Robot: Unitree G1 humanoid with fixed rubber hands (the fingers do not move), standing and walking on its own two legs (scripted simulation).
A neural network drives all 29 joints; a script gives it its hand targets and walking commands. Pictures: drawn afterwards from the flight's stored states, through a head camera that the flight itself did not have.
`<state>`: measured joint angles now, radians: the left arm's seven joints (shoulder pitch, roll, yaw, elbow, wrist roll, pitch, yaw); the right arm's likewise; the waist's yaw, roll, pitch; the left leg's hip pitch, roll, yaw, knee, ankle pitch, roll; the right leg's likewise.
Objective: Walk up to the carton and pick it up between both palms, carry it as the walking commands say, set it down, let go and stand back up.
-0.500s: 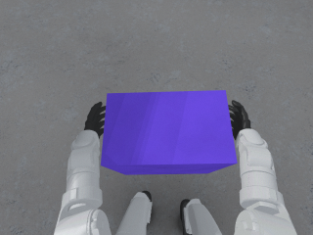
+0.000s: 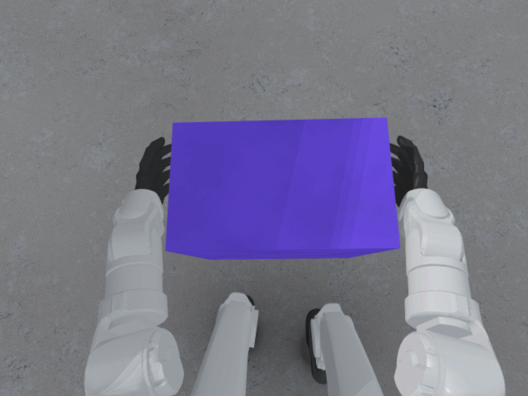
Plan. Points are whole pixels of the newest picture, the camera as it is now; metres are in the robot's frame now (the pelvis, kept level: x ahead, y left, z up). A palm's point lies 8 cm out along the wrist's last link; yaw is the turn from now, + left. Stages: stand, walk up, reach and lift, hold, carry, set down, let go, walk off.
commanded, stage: set down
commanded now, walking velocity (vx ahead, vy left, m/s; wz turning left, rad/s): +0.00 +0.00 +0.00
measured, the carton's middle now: (278, 204) +0.40 +0.03 -0.16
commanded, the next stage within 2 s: none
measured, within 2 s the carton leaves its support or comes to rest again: neither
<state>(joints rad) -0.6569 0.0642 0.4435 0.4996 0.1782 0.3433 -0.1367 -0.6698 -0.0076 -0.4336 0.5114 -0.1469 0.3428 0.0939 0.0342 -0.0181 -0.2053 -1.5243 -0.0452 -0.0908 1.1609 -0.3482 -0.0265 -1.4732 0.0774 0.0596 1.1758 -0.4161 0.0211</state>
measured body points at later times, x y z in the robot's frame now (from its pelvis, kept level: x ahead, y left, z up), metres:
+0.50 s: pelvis -0.02 +0.00 -0.07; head +0.25 +0.02 +0.29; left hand +0.44 +0.23 -0.17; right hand +0.46 -0.16 -0.17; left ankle +0.07 +0.12 -0.61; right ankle +0.05 -0.12 -0.61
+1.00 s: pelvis -0.04 +0.00 -0.14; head +0.27 +0.02 +0.18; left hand +0.46 +0.23 -0.26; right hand +0.48 -0.16 -0.26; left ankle +0.07 +0.12 -0.61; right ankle +0.05 -0.12 -0.61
